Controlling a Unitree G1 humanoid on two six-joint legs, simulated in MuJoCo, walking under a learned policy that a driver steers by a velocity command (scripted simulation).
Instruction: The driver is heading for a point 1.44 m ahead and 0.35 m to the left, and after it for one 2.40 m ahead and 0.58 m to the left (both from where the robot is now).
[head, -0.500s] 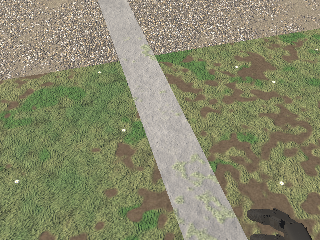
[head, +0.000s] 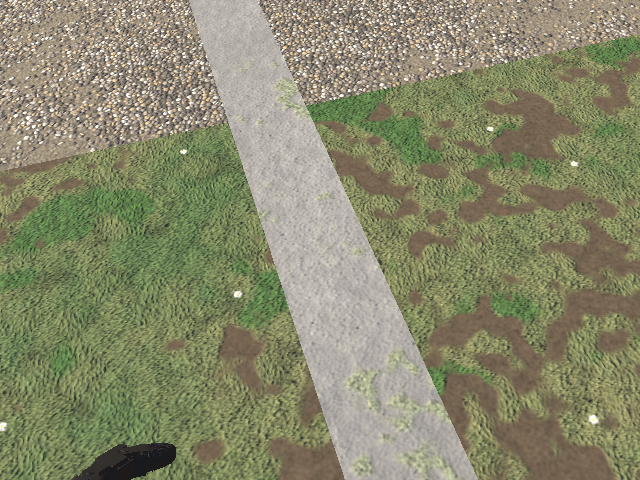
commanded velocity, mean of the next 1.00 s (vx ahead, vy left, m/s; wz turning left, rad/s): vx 0.50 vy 0.00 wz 0.43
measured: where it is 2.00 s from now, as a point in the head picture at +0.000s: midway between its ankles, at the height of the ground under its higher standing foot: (198, 280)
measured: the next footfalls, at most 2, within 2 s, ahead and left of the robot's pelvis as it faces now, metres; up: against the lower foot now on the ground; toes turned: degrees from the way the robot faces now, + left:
left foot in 0.40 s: +0.31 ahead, +0.20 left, +0.00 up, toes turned +19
right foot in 0.92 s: +0.65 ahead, +0.13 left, +0.00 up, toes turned +27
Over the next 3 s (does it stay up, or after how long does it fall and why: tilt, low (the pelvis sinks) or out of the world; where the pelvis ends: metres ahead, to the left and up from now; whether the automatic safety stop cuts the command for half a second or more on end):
stays up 1.55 0.27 0.00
